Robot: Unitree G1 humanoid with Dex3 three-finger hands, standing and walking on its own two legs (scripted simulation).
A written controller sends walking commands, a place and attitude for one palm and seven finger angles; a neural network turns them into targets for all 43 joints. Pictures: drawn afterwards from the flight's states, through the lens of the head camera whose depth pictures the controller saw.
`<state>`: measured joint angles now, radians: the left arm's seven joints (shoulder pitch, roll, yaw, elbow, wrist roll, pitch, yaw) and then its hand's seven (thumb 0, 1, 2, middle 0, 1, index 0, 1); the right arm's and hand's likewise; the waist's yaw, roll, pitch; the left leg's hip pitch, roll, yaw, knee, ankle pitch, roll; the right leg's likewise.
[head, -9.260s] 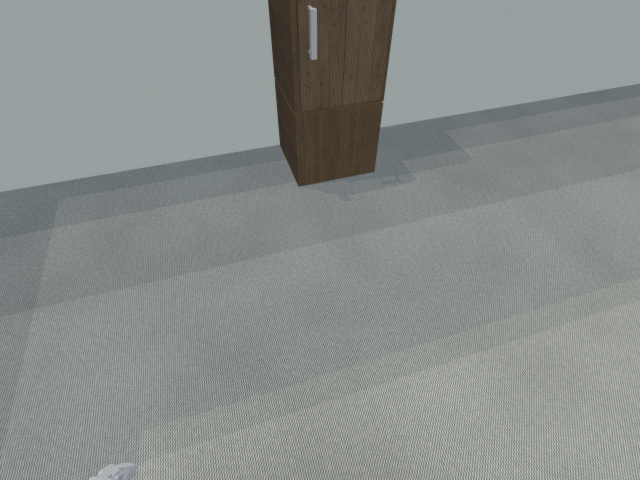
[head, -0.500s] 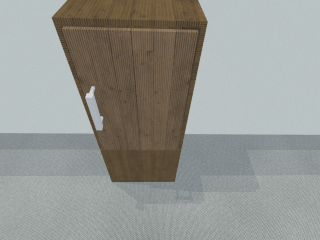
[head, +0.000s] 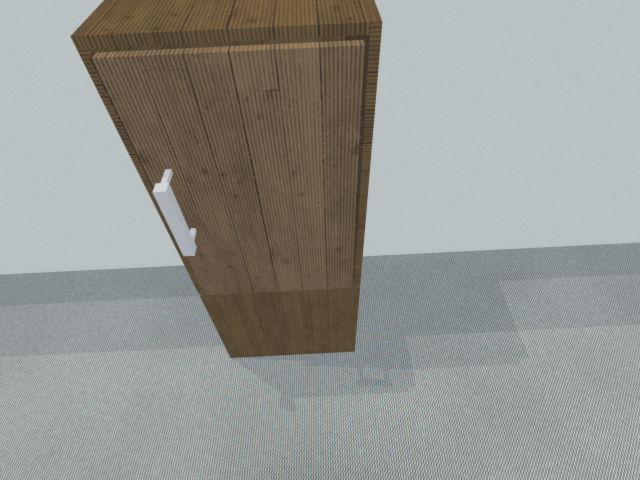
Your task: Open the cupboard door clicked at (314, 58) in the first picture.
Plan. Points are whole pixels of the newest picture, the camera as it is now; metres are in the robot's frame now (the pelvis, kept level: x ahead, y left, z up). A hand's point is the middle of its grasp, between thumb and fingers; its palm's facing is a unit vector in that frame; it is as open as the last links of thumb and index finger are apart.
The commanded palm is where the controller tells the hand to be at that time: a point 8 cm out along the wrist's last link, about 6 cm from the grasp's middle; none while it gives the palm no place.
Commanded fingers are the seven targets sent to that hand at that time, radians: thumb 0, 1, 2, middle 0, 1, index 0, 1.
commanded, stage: shuffle to correct the standing spot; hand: left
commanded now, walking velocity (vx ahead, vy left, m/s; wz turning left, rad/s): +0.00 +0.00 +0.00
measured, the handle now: (179, 214) +0.55 +0.30 -0.03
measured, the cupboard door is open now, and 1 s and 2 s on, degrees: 0 0 0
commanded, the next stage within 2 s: come to a stop and stand still in 0.30 s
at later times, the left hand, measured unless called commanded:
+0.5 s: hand out of the picture +0.01 +0.22 -0.18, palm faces +0.12 -0.97 -0.22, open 7.3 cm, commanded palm none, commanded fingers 0.00 0.90 0.90 -0.20 -0.30 -0.20 -0.30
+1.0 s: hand out of the picture +0.05 +0.19 -0.16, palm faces +0.07 -0.97 -0.23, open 7.2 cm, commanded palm none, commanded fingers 0.00 0.90 0.90 -0.20 -0.30 -0.20 -0.30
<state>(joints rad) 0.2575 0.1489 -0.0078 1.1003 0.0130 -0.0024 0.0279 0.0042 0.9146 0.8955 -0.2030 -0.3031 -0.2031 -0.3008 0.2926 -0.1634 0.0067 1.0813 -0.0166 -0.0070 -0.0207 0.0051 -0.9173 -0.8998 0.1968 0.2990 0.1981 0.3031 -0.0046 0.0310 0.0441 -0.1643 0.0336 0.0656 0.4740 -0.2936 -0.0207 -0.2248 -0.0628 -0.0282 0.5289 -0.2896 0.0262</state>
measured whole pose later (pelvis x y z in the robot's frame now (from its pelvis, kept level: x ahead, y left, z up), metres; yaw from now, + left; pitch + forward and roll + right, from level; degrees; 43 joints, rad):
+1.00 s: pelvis +0.02 +0.00 +0.01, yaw +3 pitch -1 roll +1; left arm 0.22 0.16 0.01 1.08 0.01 -0.01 0.04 0.00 0.95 0.90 -0.20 -0.30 -0.20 -0.30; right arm 0.29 -0.13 0.01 1.14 -0.02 -0.01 -0.03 0.00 -0.92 -0.90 0.20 0.30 0.20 0.30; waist -0.01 0.00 0.02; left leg -0.13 0.01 0.11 0.39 -0.25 0.01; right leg -0.17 0.01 -0.07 0.45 -0.27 -0.05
